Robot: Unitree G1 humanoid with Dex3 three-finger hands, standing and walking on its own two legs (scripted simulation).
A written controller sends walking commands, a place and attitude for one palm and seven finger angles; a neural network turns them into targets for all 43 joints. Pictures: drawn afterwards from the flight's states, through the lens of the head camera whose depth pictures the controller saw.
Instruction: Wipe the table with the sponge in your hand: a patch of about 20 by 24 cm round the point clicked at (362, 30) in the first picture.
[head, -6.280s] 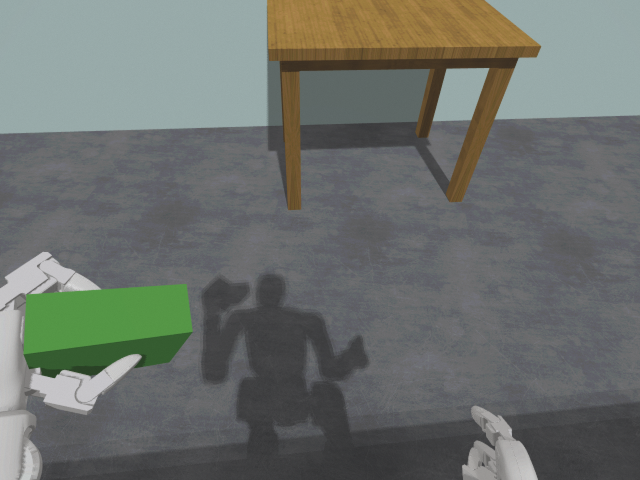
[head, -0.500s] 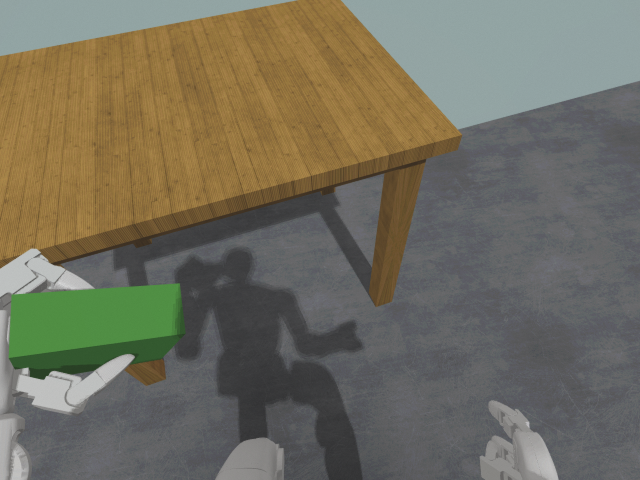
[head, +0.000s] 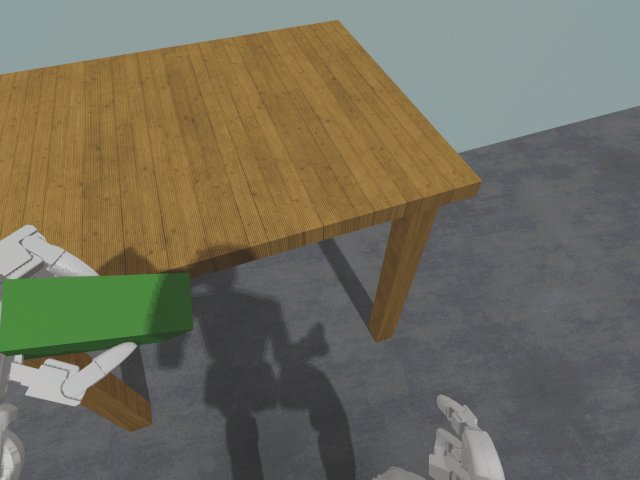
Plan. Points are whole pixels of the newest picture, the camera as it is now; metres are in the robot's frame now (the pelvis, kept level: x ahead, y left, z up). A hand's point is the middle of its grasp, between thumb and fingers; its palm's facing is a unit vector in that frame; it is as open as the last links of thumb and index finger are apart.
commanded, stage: take the last steps up to it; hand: left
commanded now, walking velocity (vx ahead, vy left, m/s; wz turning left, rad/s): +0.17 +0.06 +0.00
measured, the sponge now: (127, 315) +0.23 +0.19 +0.16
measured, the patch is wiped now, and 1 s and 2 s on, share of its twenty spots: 0.00 0.00 0.00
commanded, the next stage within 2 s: come to a stop and stand still in 0.22 s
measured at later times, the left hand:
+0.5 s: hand (108, 261) +0.27 +0.21 +0.19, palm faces +0.36 -0.78 -0.51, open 9.3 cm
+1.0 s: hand (42, 247) +0.25 +0.24 +0.23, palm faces +0.53 -0.73 -0.44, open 9.3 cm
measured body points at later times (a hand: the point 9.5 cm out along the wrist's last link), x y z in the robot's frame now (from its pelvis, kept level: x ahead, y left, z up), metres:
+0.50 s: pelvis +0.06 -0.02 +0.00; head +0.11 -0.03 +0.45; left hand +0.24 +0.25 +0.21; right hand +0.23 -0.28 -0.08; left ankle +0.11 +0.12 -0.71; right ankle +0.05 -0.09 -0.74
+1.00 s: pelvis +0.01 -0.04 +0.00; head +0.02 -0.05 +0.44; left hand +0.21 +0.27 +0.25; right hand +0.18 -0.25 -0.09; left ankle +0.08 +0.08 -0.73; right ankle +0.04 -0.13 -0.74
